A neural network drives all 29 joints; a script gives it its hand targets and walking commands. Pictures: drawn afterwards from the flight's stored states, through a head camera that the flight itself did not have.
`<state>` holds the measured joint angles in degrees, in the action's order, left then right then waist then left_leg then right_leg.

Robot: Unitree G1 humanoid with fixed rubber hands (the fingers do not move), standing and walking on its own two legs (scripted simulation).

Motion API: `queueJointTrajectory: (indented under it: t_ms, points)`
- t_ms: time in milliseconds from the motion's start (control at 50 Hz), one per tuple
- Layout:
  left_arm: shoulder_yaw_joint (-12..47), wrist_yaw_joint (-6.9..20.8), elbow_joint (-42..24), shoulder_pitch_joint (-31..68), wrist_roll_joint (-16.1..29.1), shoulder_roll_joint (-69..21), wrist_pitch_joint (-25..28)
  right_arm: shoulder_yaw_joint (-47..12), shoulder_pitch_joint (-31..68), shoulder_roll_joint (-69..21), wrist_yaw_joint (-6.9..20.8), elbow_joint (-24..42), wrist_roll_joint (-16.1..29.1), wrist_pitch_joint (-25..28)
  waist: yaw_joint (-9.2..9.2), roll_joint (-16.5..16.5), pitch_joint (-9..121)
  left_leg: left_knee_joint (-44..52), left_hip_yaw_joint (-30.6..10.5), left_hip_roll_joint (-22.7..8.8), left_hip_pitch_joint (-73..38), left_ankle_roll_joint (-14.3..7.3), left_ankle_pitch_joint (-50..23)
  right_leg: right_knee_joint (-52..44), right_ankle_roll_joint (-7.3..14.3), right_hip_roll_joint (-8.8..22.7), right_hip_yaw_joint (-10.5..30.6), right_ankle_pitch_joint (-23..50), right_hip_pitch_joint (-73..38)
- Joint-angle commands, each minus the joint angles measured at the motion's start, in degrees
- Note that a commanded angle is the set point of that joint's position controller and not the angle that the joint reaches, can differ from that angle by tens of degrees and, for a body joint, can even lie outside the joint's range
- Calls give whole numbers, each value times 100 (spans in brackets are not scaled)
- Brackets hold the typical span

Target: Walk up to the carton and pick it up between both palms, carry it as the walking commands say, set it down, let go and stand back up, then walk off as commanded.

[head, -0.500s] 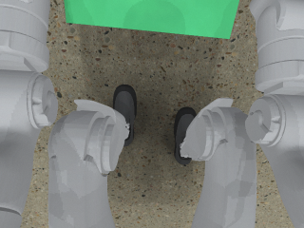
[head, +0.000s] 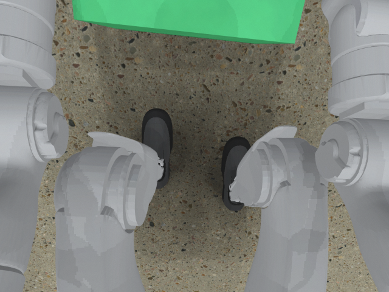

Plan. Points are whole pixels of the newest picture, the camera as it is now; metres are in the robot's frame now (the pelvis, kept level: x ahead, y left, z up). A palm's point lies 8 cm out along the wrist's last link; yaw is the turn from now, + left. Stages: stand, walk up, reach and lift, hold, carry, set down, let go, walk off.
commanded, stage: set down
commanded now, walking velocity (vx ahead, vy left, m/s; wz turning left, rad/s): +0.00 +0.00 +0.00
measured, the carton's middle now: out of the picture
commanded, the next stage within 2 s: none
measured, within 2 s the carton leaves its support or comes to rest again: neither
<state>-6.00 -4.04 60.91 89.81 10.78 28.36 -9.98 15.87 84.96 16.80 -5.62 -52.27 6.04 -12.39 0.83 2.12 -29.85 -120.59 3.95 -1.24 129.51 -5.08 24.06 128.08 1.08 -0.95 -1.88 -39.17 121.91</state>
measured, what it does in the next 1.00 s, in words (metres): stands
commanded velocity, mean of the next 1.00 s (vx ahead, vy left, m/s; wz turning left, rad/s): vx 0.00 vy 0.00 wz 0.00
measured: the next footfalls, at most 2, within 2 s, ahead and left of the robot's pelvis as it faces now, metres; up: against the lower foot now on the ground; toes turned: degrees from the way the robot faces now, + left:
none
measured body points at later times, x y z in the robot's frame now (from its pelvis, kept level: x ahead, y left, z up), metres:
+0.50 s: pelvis +0.00 +0.00 -0.01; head +0.39 +0.01 +0.21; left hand +0.58 +0.22 -0.19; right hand +0.57 -0.17 -0.19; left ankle +0.16 +0.09 -0.34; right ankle +0.09 -0.11 -0.34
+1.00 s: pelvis +0.00 +0.00 -0.01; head +0.39 +0.01 +0.21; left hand +0.58 +0.22 -0.20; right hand +0.56 -0.17 -0.21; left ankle +0.16 +0.09 -0.34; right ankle +0.09 -0.11 -0.34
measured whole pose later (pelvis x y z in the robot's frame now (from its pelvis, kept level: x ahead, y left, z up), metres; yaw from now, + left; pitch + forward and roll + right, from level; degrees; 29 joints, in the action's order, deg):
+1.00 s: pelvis +0.00 +0.00 -0.01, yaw +0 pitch +33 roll -1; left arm -8.1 -1.5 67.6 89.9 11.8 28.9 -4.7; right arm 14.2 85.2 16.8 -5.6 -59.7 6.4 -8.0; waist 1.1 2.1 -29.9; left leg -122.2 3.9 -1.6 130.0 -4.6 24.9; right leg 129.8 1.1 -1.3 -1.9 -40.0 122.5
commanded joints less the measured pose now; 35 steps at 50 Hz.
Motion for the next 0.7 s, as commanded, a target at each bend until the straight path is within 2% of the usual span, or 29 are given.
queueJointTrajectory:
  t_ms: [0,20,40,80,100,120,160,180,200,220,240,260,280,300,320,340,360,380,400,420,440,480,500,520,540,580,600,620,680]
  points:
    - [1294,1881,-210,2054,287,-4891,-138,-1915,2480,-4493,1591,323,349,67,-75,-140,6878,3,-723,264,-4379,197,-1256,-1138,135,-379,153,1394,-996]
    - [1275,1883,-496,2142,291,-4748,-79,-1980,2779,-4484,1591,662,437,117,-307,-210,7102,-83,-661,238,-4388,186,-1710,-1109,84,-336,234,1810,-1075]
    - [1336,1875,-368,2172,352,-4710,-51,-1936,2587,-4441,1542,407,383,126,-71,-124,6978,-63,-678,216,-4163,178,-1434,-1080,79,-368,173,1608,-1092]
    - [1360,1885,-480,2238,344,-4647,9,-2063,2354,-4785,1555,221,361,67,-288,5,7024,-32,-628,213,-4137,214,-1583,-1115,47,-382,238,1888,-1363]
    - [1171,1902,-46,1796,164,-4795,-52,-1885,2107,-4786,1596,-136,229,2,-253,-94,6430,-33,-609,248,-3987,190,-1355,-1166,63,-386,244,1594,-1127]
    - [1153,1936,-267,2065,292,-4728,-15,-1897,2294,-4707,1562,158,217,53,-109,109,6573,-64,-682,238,-3882,165,-1413,-1125,23,-373,168,1670,-1067]
    - [1021,1988,-180,1874,214,-4776,-22,-1979,2217,-4808,1564,193,255,52,-303,7,6508,-119,-582,237,-3598,171,-1356,-1133,39,-383,318,1770,-1278]
    - [1029,1982,-115,1757,224,-4809,-28,-1904,2268,-4625,1566,236,223,91,-232,-121,6381,-71,-577,280,-3549,201,-1404,-1143,23,-388,263,1762,-1205]
    - [1173,1955,-118,1934,166,-4684,-11,-1876,2141,-4735,1593,-96,275,61,-231,-54,6390,-58,-694,179,-3816,158,-1224,-1035,43,-374,257,1593,-964]
    - [1200,1941,-232,2014,232,-4625,-14,-1908,2390,-4650,1570,291,308,117,-341,-143,6570,-111,-626,219,-3902,198,-1365,-1106,80,-359,281,1663,-1103]
    - [1164,1923,-305,1873,305,-4688,28,-1931,2575,-4364,1558,549,368,180,-111,-60,6594,-87,-680,245,-3792,190,-1380,-1022,27,-395,195,1679,-1119]
    - [1251,1886,-289,2065,251,-4462,37,-1955,2344,-4619,1543,280,382,135,-329,35,6678,-94,-671,178,-3986,169,-1386,-974,12,-370,196,1714,-1159]
    - [1177,1906,-212,1982,177,-4724,-3,-1982,2379,-4613,1555,89,364,123,-290,-35,6462,-57,-704,202,-3814,163,-1220,-1030,68,-370,243,1610,-1176]
    - [1164,1895,-378,1934,170,-4649,31,-1948,2433,-4543,1545,291,368,135,-339,-189,6604,-99,-680,244,-3983,181,-1442,-1062,82,-360,316,1709,-1072]
    - [1170,1894,-6,2007,250,-4649,-11,-1742,2386,-4346,1596,-141,331,86,-66,-121,6120,4,-892,239,-4126,126,-1217,-991,26,-394,138,1389,-493]
    - [1169,1909,31,1778,146,-4596,-53,-1659,2125,-4281,1608,-145,229,76,-84,-357,6029,-63,-869,195,-4223,175,-1258,-969,32,-354,153,1305,-321]
    - [1081,1900,-74,1769,179,-4547,13,-1715,2068,-4417,1605,-134,140,96,-204,-124,5988,19,-793,251,-3918,212,-1216,-999,26,-343,160,1354,-559]
    - [1197,1909,-211,2010,249,-4598,7,-1651,2219,-4254,1608,55,203,148,23,-277,6187,-55,-899,222,-4188,199,-1111,-947,67,-318,170,1416,-536]
    - [957,1875,-197,1833,111,-4658,37,-1816,2405,-4297,1573,215,216,147,-194,-63,6325,-65,-759,276,-3989,181,-1200,-1023,47,-351,230,1442,-988]
    - [1034,1880,-248,1908,86,-4540,49,-1786,2282,-4381,1591,78,229,156,-373,-260,6054,-37,-823,248,-3984,183,-1340,-968,61,-333,263,1590,-610]
    - [891,1845,290,1542,23,-4565,-41,-1796,1987,-4413,1611,-268,148,96,-345,-58,5769,-37,-788,219,-3845,167,-960,-1002,46,-328,225,1283,-751]
    - [838,1859,159,1590,-72,-4465,-2,-1798,2157,-4313,1599,83,142,168,-313,127,5863,-11,-835,198,-3847,141,-1282,-991,-37,-320,135,1544,-808]
    - [899,1840,126,1566,-82,-4321,-3,-1794,2180,-4220,1539,13,161,171,-361,-20,5999,-84,-699,163,-3887,210,-1252,-1010,-6,-283,204,1505,-970]
    - [1017,1816,92,1658,82,-4264,16,-1712,2117,-3928,1508,-87,238,190,-163,-262,5795,-63,-676,194,-3860,244,-1140,-1087,26,-351,187,1382,-887]
    - [1022,1802,-8,1925,186,-4222,100,-1753,2116,-4238,1496,-61,111,168,-154,149,5984,-106,-756,202,-3712,154,-1103,-1032,-17,-375,163,1408,-1007]
    - [888,1741,-133,1880,110,-3899,123,-1809,2199,-3973,1422,152,222,213,-379,12,6154,-66,-690,152,-3878,225,-1273,-1090,-6,-319,235,1572,-1181]
    - [889,1702,305,1466,76,-3862,111,-1607,1708,-3787,1398,-354,60,185,-153,-25,5877,-134,-706,150,-3752,264,-1051,-1080,19,-270,262,1441,-995]
    - [830,1685,236,1530,77,-3775,142,-1541,1954,-3598,1337,-161,34,260,-115,-60,5965,-101,-728,192,-3679,253,-979,-1110,71,-325,276,1440,-1211]
    - [696,1476,297,1501,-96,-3210,225,-1511,2079,-3078,1180,-34,109,348,-252,-26,5984,-66,-761,131,-4112,201,-1118,-1107,-58,-295,166,1351,-928]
